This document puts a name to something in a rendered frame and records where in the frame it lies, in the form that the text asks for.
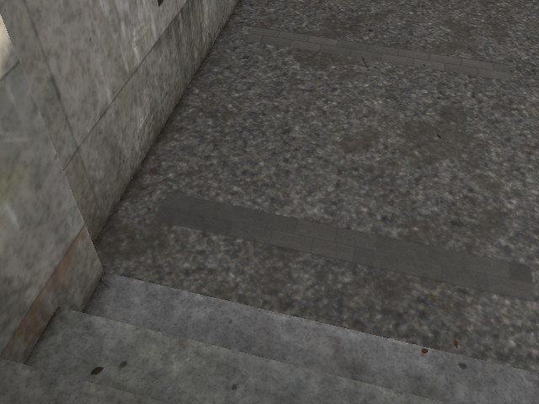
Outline stairs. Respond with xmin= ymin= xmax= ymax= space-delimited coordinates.
xmin=0 ymin=272 xmax=539 ymax=404

